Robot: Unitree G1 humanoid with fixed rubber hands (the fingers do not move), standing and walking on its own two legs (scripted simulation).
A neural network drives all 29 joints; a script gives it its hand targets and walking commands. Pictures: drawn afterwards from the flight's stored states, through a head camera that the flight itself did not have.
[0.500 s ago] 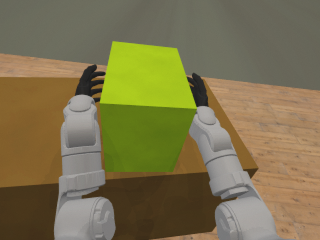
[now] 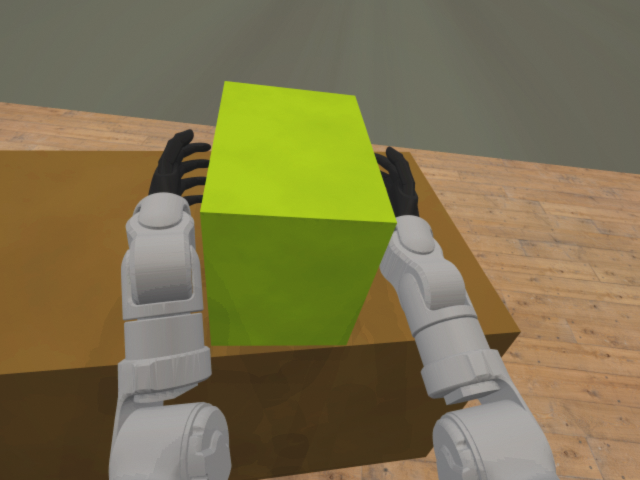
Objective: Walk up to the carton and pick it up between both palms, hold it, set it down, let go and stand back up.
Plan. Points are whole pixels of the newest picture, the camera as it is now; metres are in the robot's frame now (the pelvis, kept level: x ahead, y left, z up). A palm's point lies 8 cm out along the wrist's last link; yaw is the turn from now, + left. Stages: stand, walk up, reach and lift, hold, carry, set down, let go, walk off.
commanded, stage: hold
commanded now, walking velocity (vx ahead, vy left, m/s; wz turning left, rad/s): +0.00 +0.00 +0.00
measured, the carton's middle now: (286, 215) +0.40 +0.02 +0.16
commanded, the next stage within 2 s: set down in 1.14 s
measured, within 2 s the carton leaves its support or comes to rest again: neither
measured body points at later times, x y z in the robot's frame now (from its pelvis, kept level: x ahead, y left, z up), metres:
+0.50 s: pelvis +0.00 -0.01 +0.00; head -0.04 +0.02 +0.45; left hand +0.38 +0.14 +0.21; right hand +0.38 -0.12 +0.20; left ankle +0.03 +0.12 -0.75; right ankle +0.03 -0.11 -0.75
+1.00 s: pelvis +0.00 +0.00 +0.00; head -0.04 +0.03 +0.45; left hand +0.38 +0.15 +0.21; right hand +0.38 -0.12 +0.20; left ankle +0.03 +0.12 -0.75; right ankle +0.03 -0.10 -0.75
